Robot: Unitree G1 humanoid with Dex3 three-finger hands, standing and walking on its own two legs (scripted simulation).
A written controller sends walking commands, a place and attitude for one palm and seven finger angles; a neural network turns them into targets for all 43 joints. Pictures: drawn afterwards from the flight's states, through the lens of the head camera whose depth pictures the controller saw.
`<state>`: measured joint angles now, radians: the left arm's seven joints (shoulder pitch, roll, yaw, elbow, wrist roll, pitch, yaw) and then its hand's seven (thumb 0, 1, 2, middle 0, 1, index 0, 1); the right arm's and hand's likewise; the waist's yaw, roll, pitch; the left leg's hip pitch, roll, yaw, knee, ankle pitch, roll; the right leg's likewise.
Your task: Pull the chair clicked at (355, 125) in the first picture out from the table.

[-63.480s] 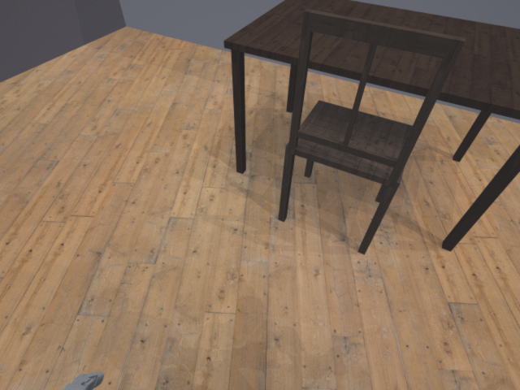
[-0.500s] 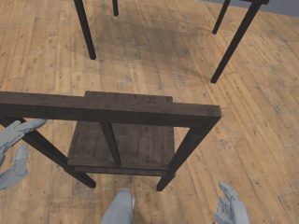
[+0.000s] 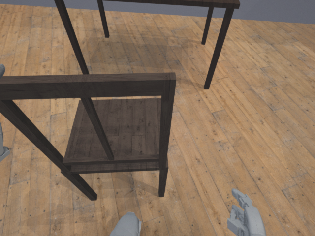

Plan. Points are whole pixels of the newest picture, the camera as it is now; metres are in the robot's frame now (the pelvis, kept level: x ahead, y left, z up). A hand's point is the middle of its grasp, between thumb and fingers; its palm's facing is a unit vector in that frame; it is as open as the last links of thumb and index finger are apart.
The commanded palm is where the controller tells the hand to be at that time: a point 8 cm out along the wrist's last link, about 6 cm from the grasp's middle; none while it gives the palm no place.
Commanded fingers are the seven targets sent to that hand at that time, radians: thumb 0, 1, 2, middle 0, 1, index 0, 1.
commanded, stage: stop stepping back and stand still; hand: left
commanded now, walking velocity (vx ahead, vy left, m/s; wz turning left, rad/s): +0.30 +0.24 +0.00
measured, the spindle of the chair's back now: (101, 134) +0.38 +0.21 -0.03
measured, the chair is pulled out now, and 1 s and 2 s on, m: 0.80 0.80 0.80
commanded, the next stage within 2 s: let the arm hang, fingers relaxed in 0.96 s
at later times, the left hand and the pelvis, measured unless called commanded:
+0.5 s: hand out of the picture +0.11 +0.30 +0.22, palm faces +0.51 -0.69 -0.51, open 7.4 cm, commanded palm +0.05 +0.32 +0.19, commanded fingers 0.00 0.90 0.90 -0.20 -0.30 -0.20 -0.30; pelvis -0.08 +0.02 +0.01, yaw +2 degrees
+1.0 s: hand out of the picture +0.14 +0.30 +0.19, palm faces +0.40 -0.76 -0.51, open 7.4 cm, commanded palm +0.07 +0.33 +0.19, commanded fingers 0.00 0.90 0.90 -0.20 -0.30 -0.20 -0.30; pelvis -0.07 +0.03 +0.02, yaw +0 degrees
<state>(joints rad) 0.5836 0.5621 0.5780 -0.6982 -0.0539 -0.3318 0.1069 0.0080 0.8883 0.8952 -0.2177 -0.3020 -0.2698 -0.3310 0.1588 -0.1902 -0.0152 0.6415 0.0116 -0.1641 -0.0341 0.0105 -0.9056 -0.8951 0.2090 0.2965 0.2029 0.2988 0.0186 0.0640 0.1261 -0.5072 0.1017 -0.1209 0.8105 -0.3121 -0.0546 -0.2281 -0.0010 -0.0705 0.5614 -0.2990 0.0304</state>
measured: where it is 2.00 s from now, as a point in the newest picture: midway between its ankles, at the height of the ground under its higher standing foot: outside the picture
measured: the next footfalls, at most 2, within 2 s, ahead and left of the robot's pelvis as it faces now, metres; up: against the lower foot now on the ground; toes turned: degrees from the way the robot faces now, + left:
left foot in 0.24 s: -0.03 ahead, +0.12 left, +0.00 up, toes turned +2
right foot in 0.84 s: -0.03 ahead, -0.10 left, +0.00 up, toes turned -3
